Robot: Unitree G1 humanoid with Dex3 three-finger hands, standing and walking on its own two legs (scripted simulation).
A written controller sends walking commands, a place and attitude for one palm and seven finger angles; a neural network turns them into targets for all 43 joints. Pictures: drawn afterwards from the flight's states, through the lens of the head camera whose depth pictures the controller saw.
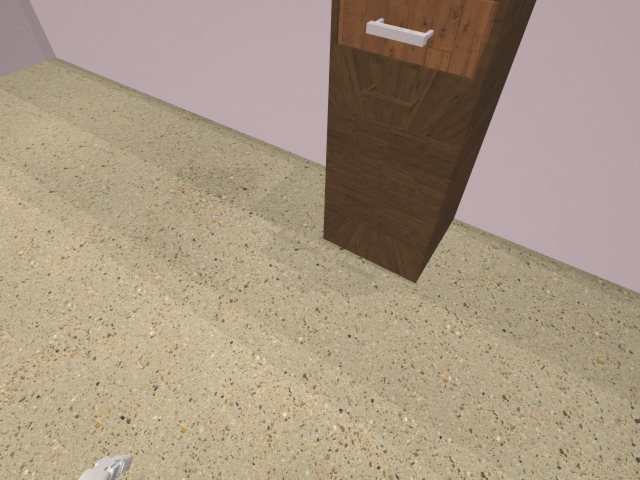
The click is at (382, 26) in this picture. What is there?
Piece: drawer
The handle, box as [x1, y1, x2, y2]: [366, 18, 433, 46]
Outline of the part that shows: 366,26 367,33 420,46 425,44 426,39 433,32 433,30 430,29 427,32 422,33 384,24 383,19 381,18 376,21 369,21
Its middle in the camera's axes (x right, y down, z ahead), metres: +0.19 -0.51 +0.94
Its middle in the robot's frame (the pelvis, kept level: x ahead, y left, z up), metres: +1.06 -0.14 +0.14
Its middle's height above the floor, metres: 0.91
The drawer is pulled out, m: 0.00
